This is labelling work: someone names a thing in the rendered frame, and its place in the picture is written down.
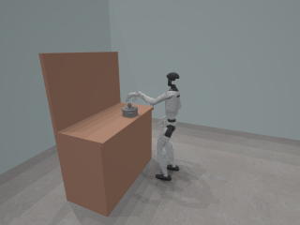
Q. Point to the robot right hand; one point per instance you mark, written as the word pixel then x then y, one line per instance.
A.
pixel 164 120

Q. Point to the lid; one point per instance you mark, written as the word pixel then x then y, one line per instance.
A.
pixel 129 109

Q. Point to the pot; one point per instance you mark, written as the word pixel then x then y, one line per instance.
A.
pixel 130 114

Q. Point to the left robot foot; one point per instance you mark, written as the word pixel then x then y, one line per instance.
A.
pixel 162 177

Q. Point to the robot left shin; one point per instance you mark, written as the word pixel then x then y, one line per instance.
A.
pixel 162 160

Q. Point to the right robot upper arm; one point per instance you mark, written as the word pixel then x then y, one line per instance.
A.
pixel 180 105

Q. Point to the table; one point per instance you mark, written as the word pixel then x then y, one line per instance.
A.
pixel 101 152

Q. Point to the left robot forearm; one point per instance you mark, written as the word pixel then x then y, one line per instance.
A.
pixel 144 97

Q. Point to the left robot upper arm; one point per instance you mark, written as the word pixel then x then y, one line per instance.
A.
pixel 166 95

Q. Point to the robot left hand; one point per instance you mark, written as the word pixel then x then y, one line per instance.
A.
pixel 130 95

